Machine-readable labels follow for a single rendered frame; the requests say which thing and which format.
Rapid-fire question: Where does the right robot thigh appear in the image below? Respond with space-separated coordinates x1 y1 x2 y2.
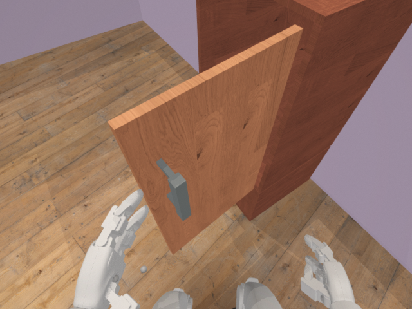
236 282 282 309

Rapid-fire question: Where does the handle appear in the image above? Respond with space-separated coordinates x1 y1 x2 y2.
156 159 191 221

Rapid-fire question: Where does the robot thigh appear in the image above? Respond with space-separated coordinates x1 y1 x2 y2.
236 282 282 309
152 291 192 309

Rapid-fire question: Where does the left robot hand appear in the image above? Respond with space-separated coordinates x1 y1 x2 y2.
73 189 149 309

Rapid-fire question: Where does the cupboard door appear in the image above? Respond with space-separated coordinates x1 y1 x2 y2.
108 24 303 254

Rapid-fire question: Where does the left robot thigh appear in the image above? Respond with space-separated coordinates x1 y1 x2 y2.
152 291 192 309

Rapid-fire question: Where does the right robot hand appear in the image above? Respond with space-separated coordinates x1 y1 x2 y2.
301 235 355 309

